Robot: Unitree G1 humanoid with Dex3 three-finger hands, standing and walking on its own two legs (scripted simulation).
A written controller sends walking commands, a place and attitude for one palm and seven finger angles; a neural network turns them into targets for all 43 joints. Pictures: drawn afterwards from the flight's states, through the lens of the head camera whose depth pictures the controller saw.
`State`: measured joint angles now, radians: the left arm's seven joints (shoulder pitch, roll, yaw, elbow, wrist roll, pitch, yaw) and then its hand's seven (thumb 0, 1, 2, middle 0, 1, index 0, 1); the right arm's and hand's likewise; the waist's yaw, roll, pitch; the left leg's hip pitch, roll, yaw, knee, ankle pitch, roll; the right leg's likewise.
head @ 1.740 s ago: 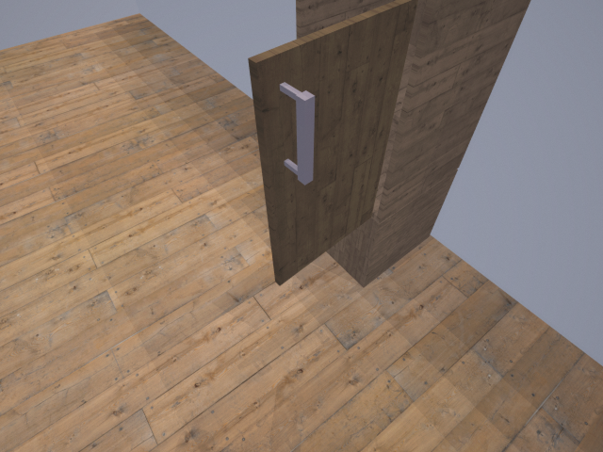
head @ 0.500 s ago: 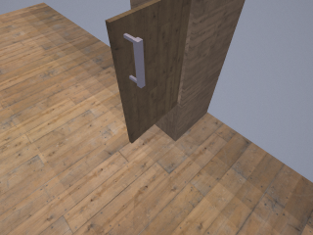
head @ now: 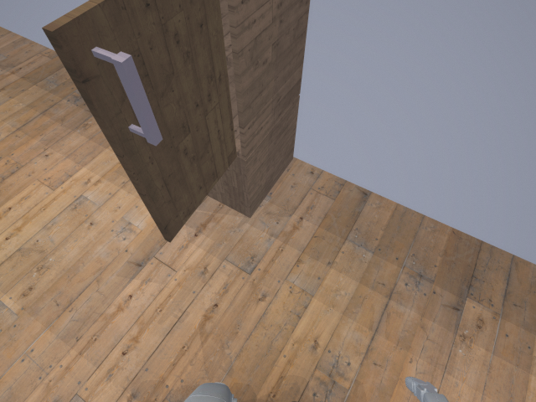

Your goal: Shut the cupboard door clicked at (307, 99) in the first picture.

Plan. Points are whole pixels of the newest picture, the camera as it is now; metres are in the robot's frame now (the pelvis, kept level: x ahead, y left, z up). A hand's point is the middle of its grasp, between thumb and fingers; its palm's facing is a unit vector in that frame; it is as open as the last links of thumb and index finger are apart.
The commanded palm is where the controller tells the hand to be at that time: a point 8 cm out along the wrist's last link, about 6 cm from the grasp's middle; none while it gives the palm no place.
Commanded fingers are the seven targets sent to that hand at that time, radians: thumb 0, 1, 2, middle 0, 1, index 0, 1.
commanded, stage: walk around to get in front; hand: left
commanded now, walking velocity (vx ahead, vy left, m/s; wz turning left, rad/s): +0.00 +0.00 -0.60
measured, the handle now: (130, 100) +0.51 +0.28 +0.12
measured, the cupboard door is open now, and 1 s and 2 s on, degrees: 93 93 93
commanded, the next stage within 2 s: none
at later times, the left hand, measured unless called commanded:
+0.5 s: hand (180, 368) +0.17 +0.17 -0.17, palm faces -0.31 -0.91 -0.28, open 7.4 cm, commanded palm none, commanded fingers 0.00 0.90 0.90 -0.20 -0.30 -0.20 -0.30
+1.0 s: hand (239, 331) +0.24 +0.08 -0.17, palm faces -0.58 -0.77 -0.26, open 7.4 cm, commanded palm none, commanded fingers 0.00 0.90 0.90 -0.20 -0.30 -0.20 -0.30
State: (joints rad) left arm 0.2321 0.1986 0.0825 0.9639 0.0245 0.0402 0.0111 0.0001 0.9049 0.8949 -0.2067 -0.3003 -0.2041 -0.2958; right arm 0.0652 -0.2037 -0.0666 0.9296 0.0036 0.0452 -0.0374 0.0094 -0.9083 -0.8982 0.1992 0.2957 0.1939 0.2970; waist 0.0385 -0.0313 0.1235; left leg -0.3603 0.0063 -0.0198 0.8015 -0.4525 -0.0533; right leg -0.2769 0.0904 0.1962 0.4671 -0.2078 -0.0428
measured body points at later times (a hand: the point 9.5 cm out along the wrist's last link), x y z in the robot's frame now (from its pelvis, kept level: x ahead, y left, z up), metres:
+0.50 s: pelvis +0.01 +0.00 -0.01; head +0.07 -0.02 +0.43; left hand +0.19 +0.22 -0.15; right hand -0.01 -0.29 -0.16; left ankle +0.02 +0.14 -0.68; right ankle +0.00 -0.12 -0.74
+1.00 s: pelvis +0.02 -0.02 -0.02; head +0.07 -0.06 +0.43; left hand +0.27 +0.12 -0.15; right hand -0.11 -0.25 -0.17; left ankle +0.06 +0.12 -0.70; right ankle -0.05 -0.12 -0.74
